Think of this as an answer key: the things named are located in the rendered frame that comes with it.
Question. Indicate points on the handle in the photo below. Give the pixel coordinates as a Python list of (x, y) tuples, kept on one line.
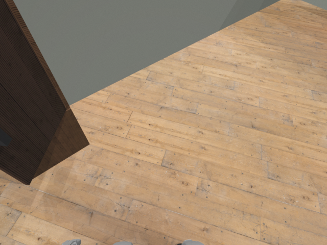
[(5, 139)]

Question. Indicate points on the cupboard door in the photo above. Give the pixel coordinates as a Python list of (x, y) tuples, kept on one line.
[(30, 107)]

